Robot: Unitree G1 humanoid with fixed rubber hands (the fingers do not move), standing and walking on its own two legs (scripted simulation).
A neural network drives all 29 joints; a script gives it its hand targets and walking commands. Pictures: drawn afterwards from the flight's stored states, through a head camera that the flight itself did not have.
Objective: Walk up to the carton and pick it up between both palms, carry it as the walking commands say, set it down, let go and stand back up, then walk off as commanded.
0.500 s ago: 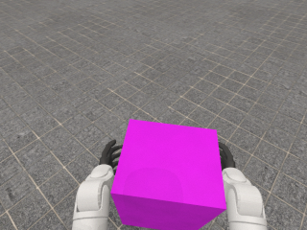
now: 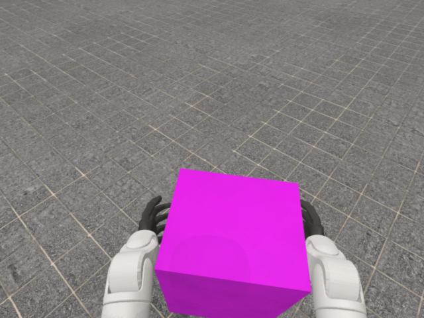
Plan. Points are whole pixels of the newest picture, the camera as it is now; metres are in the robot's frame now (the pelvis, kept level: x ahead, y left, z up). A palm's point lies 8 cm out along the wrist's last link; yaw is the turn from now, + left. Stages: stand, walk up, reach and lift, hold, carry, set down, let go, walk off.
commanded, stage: carry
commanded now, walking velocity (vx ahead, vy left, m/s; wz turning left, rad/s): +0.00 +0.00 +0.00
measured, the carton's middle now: (226, 255) +0.25 +0.00 -0.02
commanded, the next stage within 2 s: hold in 0.50 s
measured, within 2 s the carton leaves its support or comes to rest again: neither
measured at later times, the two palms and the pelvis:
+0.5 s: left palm (145, 237) +0.25 +0.15 +0.03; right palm (308, 243) +0.25 -0.15 +0.03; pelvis +0.00 +0.01 +0.00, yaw +0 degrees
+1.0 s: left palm (158, 251) +0.23 +0.12 +0.04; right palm (333, 264) +0.21 -0.18 +0.03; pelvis -0.06 -0.02 +0.01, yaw +0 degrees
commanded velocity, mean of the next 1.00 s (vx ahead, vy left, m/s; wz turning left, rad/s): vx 0.00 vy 0.00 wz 0.00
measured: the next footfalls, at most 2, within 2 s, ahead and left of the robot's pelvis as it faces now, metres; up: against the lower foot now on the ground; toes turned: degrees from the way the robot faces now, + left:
none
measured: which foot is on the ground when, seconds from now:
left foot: down 0.00-1.00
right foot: down 0.00-1.00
